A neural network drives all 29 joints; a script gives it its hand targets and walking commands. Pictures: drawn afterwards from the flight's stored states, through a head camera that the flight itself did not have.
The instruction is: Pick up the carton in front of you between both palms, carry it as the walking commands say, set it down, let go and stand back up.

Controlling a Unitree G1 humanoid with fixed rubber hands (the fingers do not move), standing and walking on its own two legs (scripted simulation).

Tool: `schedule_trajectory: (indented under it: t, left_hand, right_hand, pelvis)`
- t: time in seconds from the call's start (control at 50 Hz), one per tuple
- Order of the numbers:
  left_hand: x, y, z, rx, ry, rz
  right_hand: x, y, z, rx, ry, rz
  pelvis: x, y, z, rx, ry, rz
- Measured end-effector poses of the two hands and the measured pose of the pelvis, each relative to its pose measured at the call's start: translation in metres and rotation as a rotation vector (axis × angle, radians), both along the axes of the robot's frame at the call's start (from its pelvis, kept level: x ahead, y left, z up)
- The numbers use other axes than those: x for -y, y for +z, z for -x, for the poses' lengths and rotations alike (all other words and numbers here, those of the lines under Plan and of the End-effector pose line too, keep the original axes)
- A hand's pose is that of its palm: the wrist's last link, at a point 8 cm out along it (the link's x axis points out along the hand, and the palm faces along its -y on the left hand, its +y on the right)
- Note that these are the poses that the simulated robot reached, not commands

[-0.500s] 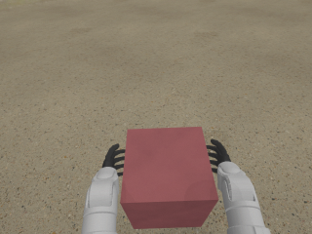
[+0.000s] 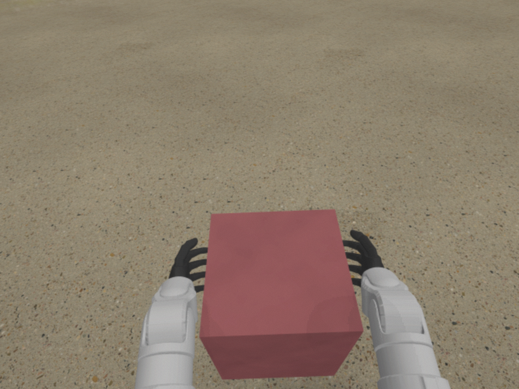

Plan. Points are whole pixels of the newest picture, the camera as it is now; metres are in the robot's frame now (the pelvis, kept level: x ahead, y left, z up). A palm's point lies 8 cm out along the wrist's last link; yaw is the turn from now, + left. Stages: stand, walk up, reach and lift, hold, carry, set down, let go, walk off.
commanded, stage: carry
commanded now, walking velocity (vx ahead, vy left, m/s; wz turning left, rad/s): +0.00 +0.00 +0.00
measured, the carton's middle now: (275, 298) +0.30 +0.00 -0.04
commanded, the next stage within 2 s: hold in 0.38 s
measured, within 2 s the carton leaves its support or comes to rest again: neither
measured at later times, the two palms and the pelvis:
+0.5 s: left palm (167, 296) +0.26 +0.17 +0.04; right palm (360, 279) +0.28 -0.13 +0.04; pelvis -0.01 +0.00 +0.01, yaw +5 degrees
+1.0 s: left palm (163, 306) +0.24 +0.17 +0.05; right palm (351, 254) +0.32 -0.12 +0.05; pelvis +0.00 -0.05 +0.01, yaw +15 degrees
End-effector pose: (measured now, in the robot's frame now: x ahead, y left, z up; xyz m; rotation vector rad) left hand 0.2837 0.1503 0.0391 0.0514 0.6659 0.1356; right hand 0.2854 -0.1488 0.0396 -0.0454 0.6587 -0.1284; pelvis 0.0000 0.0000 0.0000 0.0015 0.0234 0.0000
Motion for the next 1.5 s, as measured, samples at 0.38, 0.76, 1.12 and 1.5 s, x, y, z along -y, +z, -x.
schedule_trajectory:
  t: [0.38, 0.76, 1.12, 1.5]
  left_hand:
    - [-0.008, -0.001, 0.004, 0.000, 0.003, 0.002]
    - [-0.041, 0.010, 0.054, 0.000, 0.256, -0.007]
    - [-0.014, 0.016, 0.039, -0.008, 0.265, -0.011]
    - [-0.024, -0.004, 0.006, -0.041, 0.247, 0.012]
  right_hand:
    - [-0.008, -0.001, 0.003, 0.000, 0.002, 0.001]
    - [-0.052, 0.010, -0.023, 0.004, 0.261, 0.000]
    - [-0.024, 0.013, -0.039, -0.002, 0.266, -0.026]
    - [-0.033, -0.008, -0.061, -0.037, 0.199, -0.046]
  pelvis:
    - [-0.007, -0.001, 0.004, 0.001, 0.001, 0.002]
    - [0.025, 0.010, 0.006, 0.153, 0.240, -0.015]
    - [0.057, 0.011, -0.007, 0.150, 0.272, -0.018]
    - [0.036, 0.005, -0.004, 0.099, 0.269, -0.003]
